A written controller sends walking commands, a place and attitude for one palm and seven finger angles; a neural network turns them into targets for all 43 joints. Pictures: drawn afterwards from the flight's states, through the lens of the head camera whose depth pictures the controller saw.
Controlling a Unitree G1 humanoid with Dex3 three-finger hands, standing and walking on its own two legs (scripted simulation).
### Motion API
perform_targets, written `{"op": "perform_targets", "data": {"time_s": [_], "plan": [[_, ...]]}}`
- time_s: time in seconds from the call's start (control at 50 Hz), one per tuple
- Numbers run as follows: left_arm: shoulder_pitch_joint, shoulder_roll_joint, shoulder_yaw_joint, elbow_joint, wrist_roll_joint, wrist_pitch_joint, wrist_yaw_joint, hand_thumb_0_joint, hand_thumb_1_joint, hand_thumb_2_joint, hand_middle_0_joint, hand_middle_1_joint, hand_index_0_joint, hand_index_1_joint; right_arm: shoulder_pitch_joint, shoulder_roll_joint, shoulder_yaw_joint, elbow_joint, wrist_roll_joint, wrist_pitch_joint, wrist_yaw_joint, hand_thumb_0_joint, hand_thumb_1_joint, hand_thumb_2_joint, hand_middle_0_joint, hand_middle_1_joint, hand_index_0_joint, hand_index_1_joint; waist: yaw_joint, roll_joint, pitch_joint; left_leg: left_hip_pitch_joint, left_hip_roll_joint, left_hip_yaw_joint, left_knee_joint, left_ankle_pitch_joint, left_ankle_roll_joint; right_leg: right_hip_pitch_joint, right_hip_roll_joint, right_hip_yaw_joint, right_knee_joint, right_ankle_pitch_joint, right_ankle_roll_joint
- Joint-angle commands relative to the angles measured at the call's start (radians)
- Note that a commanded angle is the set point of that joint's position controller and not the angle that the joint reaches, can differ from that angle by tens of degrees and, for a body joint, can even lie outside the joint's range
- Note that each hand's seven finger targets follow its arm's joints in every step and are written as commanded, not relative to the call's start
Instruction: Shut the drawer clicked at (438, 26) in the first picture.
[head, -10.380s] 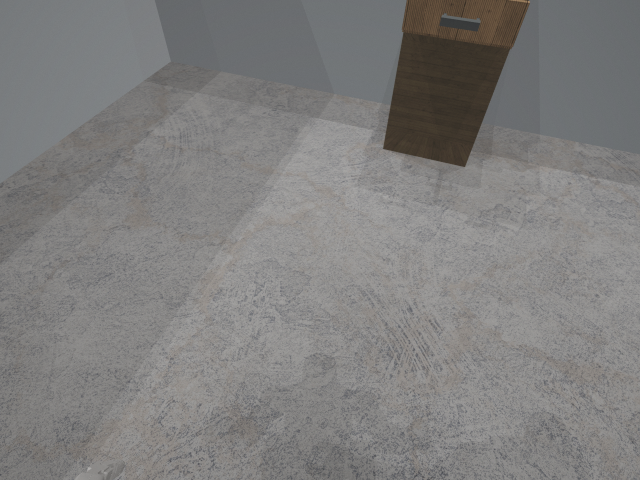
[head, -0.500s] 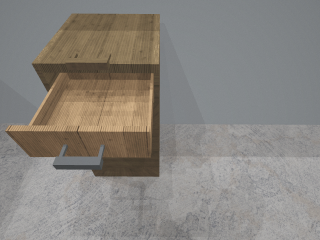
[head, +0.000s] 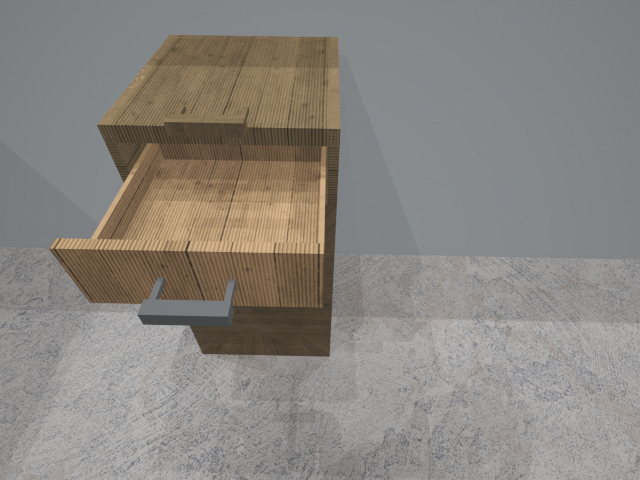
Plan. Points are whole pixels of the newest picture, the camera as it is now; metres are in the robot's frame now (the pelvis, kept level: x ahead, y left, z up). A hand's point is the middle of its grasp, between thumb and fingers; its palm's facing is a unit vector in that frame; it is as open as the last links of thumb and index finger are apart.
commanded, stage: look again from close up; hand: left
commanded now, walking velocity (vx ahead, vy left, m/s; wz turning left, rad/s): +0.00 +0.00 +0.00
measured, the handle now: (191, 299) +0.36 +0.21 +0.00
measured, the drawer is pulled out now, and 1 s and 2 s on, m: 0.26 0.26 0.26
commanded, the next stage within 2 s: raise the hand and make a fist in 0.16 s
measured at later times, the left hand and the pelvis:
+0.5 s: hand (195, 414) +0.20 +0.17 +0.00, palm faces +0.20 -0.98 -0.06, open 6.8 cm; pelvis +0.01 +0.00 -0.02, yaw +1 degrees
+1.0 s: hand (201, 437) +0.17 +0.15 +0.00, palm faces +0.00 -1.00 -0.06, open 4.3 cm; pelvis +0.00 -0.04 -0.07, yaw +2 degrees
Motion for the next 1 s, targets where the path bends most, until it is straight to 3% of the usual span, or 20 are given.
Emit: {"op": "perform_targets", "data": {"time_s": [0.0,0.22,0.24,0.26,0.28,0.3,0.32,0.34,0.38,0.44,0.48,0.52,0.54,0.6,0.68,0.7,0.76,0.8,0.9,0.98], "plan": [[0.072,0.068,0.007,-0.031,0.006,-0.015,-0.002,0.000,0.900,0.900,-0.200,-0.300,-0.200,-0.300,0.032,-0.115,-0.025,-0.031,0.000,-0.020,-0.007,0.000,-0.900,-0.900,0.200,0.300,0.200,0.300,0.013,0.010,0.118,-0.176,0.104,-0.149,-0.234,-0.147,0.018,0.041,-0.034,0.082,-0.087,-0.050,-0.034],[0.084,0.061,0.006,-0.009,0.004,-0.024,0.000,0.000,0.900,0.900,-0.200,-0.300,-0.200,-0.300,0.013,-0.109,-0.016,0.009,0.006,-0.027,-0.009,0.000,-0.900,-0.900,0.200,0.300,0.200,0.300,0.007,-0.004,0.074,-0.065,0.093,-0.105,-0.190,0.037,0.013,0.040,-0.054,0.096,-0.109,0.043,-0.027],[0.137,0.119,0.004,0.030,0.014,-0.027,0.038,0.000,0.900,0.900,-0.200,-0.300,-0.200,-0.300,-0.096,-0.164,-0.034,-0.060,0.018,-0.027,-0.002,0.000,-0.900,-0.900,0.200,0.300,0.200,0.300,0.047,-0.132,0.095,-0.118,0.125,-0.067,-0.018,0.104,-0.014,0.020,-0.087,0.117,-0.100,0.225,-0.017],[-0.627,0.271,0.057,-1.584,-0.205,-0.253,0.027,0.000,0.900,0.900,-0.220,-0.322,-0.220,-0.322,-0.099,-0.320,-0.044,-0.434,0.057,-0.184,-0.046,0.000,-0.900,-0.900,0.200,0.300,0.200,0.300,-0.106,0.145,-0.428,0.167,0.004,-0.073,-0.104,0.165,-0.004,0.113,0.018,0.051,-0.023,0.166,-0.025],[-0.203,0.233,0.073,-1.337,-0.117,-0.191,0.094,0.000,0.900,0.900,-0.240,-0.343,-0.240,-0.343,-0.173,-0.234,-0.017,-0.365,0.057,-0.284,-0.078,0.000,-0.900,-0.900,0.200,0.300,0.200,0.300,0.000,0.244,-0.419,0.143,0.024,-0.066,-0.120,0.189,-0.012,0.082,0.041,0.035,0.043,0.034,-0.049],[0.109,0.055,-0.015,-1.153,-0.138,-0.050,0.134,0.000,0.900,0.900,-0.260,-0.365,-0.260,-0.365,-0.167,-0.194,-0.041,-0.365,0.074,-0.320,-0.068,0.000,-0.900,-0.900,0.200,0.300,0.200,0.300,-0.016,0.195,-0.205,-0.004,0.043,-0.108,-0.150,0.112,-0.051,-0.022,0.036,-0.009,0.053,-0.064,-0.034],[0.104,-0.058,-0.107,-1.172,-0.151,-0.020,0.123,0.000,0.900,0.900,-0.280,-0.387,-0.280,-0.387,-0.136,-0.206,-0.035,-0.337,0.084,-0.331,-0.067,0.000,-0.900,-0.900,0.200,0.300,0.200,0.300,-0.030,0.101,-0.089,-0.069,0.027,-0.100,-0.133,0.030,-0.036,-0.056,0.042,-0.013,0.024,-0.045,-0.026],[0.081,-0.049,-0.112,-1.266,-0.173,-0.057,0.108,0.000,0.900,0.900,-0.300,-0.408,-0.300,-0.408,-0.161,-0.236,-0.048,-0.391,0.083,-0.356,-0.069,0.000,-0.900,-0.900,0.200,0.300,0.200,0.300,-0.040,0.073,-0.003,-0.119,0.021,-0.119,-0.100,-0.042,-0.023,-0.094,0.039,-0.016,0.008,-0.072,-0.020],[0.119,-0.026,-0.075,-1.242,-0.150,-0.152,0.086,0.000,0.900,0.900,-0.340,-0.452,-0.340,-0.452,-0.158,-0.257,-0.066,-0.445,0.047,-0.385,-0.061,0.000,-0.900,-0.900,0.200,0.300,0.200,0.300,-0.064,-0.113,0.014,-0.206,0.000,-0.129,-0.002,-0.078,-0.010,-0.192,0.045,-0.031,0.035,-0.144,-0.014],[0.480,-0.075,-0.016,-1.082,-0.176,-0.330,-0.047,0.000,0.900,0.900,-0.400,-0.517,-0.400,-0.517,-0.199,-0.237,-0.104,-0.537,0.029,-0.377,-0.008,0.000,-0.900,-0.900,0.200,0.300,0.200,0.300,0.047,-0.239,-0.044,-0.338,-0.007,-0.085,0.140,0.010,-0.034,-0.250,0.057,-0.042,0.160,-0.143,-0.023],[0.552,-0.039,0.053,-1.077,-0.206,-0.488,-0.169,0.000,0.900,0.900,-0.440,-0.560,-0.440,-0.560,-0.239,-0.238,-0.125,-0.582,0.023,-0.343,0.032,0.000,-0.900,-0.900,0.200,0.300,0.200,0.300,0.066,-0.225,-0.078,-0.440,-0.017,-0.060,0.240,0.027,-0.048,-0.276,0.054,-0.026,0.257,-0.068,-0.029],[0.572,0.083,0.187,-1.088,-0.194,-0.607,-0.256,0.000,0.900,0.900,-0.480,-0.603,-0.480,-0.603,-0.278,-0.244,-0.147,-0.639,0.022,-0.304,0.057,0.000,-0.900,-0.900,0.200,0.300,0.200,0.300,0.089,-0.088,-0.121,-0.484,-0.032,-0.037,0.318,0.057,-0.047,-0.269,0.041,0.003,0.339,0.019,-0.047],[0.598,0.103,0.206,-1.125,-0.186,-0.605,-0.270,0.000,0.900,0.900,-0.500,-0.625,-0.500,-0.625,-0.303,-0.238,-0.147,-0.679,0.027,-0.285,0.058,0.000,-0.900,-0.900,0.200,0.300,0.200,0.300,0.107,-0.062,-0.157,-0.507,-0.035,-0.025,0.335,0.063,-0.035,-0.262,0.039,0.014,0.370,0.045,-0.048],[0.486,0.115,0.209,-1.334,-0.222,-0.550,-0.258,0.000,0.900,0.900,-0.560,-0.690,-0.560,-0.690,-0.298,-0.219,-0.135,-0.741,0.039,-0.235,0.036,0.000,-0.900,-0.900,0.200,0.300,0.200,0.300,0.097,0.031,-0.256,-0.515,-0.038,-0.018,0.369,0.057,-0.019,-0.258,0.041,0.052,0.392,0.054,-0.041],[0.329,0.122,0.206,-1.547,-0.246,-0.584,-0.225,0.000,0.900,0.900,-0.640,-0.777,-0.640,-0.777,-0.214,-0.193,-0.125,-0.748,0.040,-0.225,0.001,0.000,-0.900,-0.900,0.200,0.300,0.200,0.300,0.021,0.081,-0.320,-0.483,-0.017,-0.054,0.448,0.085,-0.002,-0.311,0.043,0.097,0.379,0.084,-0.024],[0.262,0.139,0.198,-1.586,-0.251,-0.602,-0.237,0.000,0.900,0.900,-0.660,-0.798,-0.660,-0.798,-0.194,-0.203,-0.118,-0.739,0.035,-0.227,-0.006,0.000,-0.900,-0.900,0.200,0.300,0.200,0.300,-0.017,0.027,-0.304,-0.499,-0.011,-0.069,0.473,0.067,0.002,-0.340,0.048,0.105,0.375,0.062,-0.018],[0.213,0.113,0.133,-1.555,-0.271,-0.624,-0.322,0.000,0.900,0.900,-0.720,-0.863,-0.720,-0.863,-0.187,-0.216,-0.103,-0.707,0.044,-0.270,-0.020,0.000,-0.900,-0.900,0.200,0.300,0.200,0.300,-0.060,0.037,-0.286,-0.514,-0.001,-0.084,0.513,0.020,0.009,-0.394,0.044,0.117,0.351,-0.006,-0.012],[0.193,0.140,0.138,-1.481,-0.285,-0.581,-0.379,0.000,0.900,0.900,-0.760,-0.907,-0.760,-0.907,-0.203,-0.230,-0.095,-0.692,0.056,-0.291,-0.029,0.000,-0.900,-0.900,0.200,0.300,0.200,0.300,-0.068,0.013,-0.250,-0.533,0.002,-0.090,0.520,-0.020,0.011,-0.396,0.043,0.138,0.316,-0.086,-0.011],[0.336,0.228,0.298,-1.389,-0.323,-0.377,-0.390,0.000,0.900,0.900,-0.860,-1.015,-0.860,-1.015,-0.250,-0.214,-0.092,-0.706,0.078,-0.285,-0.048,0.000,-0.900,-0.900,0.200,0.300,0.200,0.300,0.023,-0.049,-0.325,-0.531,-0.009,-0.090,0.440,-0.014,0.004,-0.217,0.007,0.173,0.232,-0.144,0.010],[0.370,0.199,0.319,-1.461,-0.338,-0.340,-0.314,0.000,0.900,0.900,-0.940,-1.102,-0.940,-1.102,-0.254,-0.183,-0.084,-0.710,0.075,-0.278,-0.052,0.000,-0.900,-0.900,0.200,0.300,0.200,0.300,0.047,-0.066,-0.289,-0.504,-0.011,-0.091,0.367,0.006,-0.005,-0.177,-0.004,0.141,0.221,-0.090,0.017]]}}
